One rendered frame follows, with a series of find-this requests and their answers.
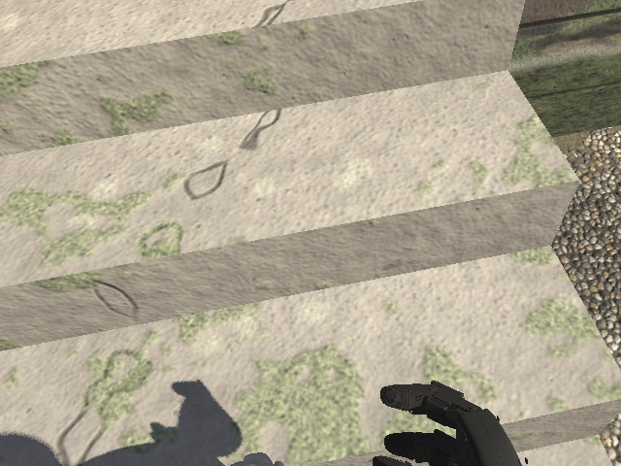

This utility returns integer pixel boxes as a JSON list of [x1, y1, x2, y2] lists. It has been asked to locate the robot right hand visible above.
[[373, 381, 528, 466]]

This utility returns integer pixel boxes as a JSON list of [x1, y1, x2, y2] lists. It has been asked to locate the left robot shin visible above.
[[244, 452, 274, 465]]

